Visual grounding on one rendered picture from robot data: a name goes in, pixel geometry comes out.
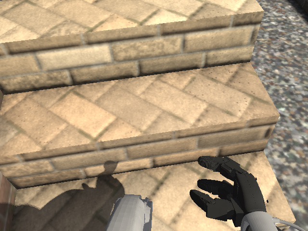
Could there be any robot right hand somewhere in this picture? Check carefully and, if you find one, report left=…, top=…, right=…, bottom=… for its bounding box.
left=190, top=156, right=269, bottom=227

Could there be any left robot thigh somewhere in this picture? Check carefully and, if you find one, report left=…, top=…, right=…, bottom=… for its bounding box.
left=104, top=194, right=153, bottom=231

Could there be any robot right forearm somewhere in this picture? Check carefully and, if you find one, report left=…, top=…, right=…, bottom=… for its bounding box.
left=241, top=211, right=282, bottom=231

